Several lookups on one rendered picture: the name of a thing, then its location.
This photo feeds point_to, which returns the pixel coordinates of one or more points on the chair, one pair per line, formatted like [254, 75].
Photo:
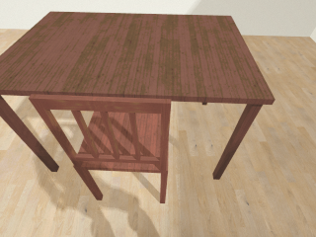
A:
[124, 134]

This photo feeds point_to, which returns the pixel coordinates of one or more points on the table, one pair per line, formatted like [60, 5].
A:
[184, 58]

